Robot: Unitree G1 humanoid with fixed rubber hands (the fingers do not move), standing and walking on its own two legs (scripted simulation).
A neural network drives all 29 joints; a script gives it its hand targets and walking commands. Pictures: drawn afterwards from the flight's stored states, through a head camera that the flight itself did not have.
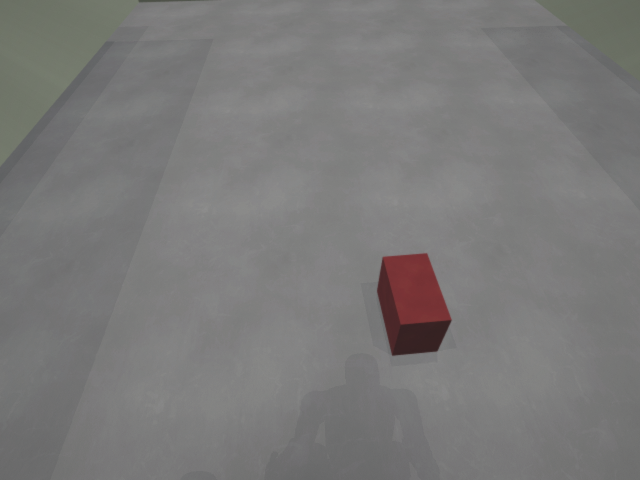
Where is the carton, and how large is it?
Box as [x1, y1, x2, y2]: [377, 253, 451, 355]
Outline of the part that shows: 426,253 383,257 377,292 392,355 436,351 451,320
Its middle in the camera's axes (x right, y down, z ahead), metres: +0.31 +0.23 +1.33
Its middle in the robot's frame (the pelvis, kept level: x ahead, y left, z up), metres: +0.79 -0.29 -0.67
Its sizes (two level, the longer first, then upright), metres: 0.267 0.157 0.207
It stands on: the floor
